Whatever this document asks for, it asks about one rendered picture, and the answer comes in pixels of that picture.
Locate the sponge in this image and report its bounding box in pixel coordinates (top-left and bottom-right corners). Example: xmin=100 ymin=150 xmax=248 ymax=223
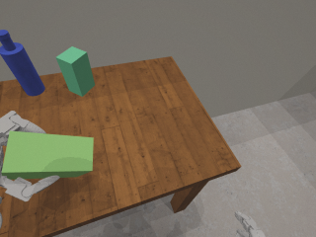
xmin=1 ymin=130 xmax=94 ymax=180

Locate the robot left hand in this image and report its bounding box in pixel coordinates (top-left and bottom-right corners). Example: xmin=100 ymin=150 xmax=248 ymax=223
xmin=0 ymin=111 xmax=60 ymax=202

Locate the table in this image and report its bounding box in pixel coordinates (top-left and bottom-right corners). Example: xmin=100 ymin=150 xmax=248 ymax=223
xmin=0 ymin=56 xmax=242 ymax=237

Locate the robot right hand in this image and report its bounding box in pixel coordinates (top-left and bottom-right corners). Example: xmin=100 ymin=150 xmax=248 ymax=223
xmin=234 ymin=210 xmax=266 ymax=237

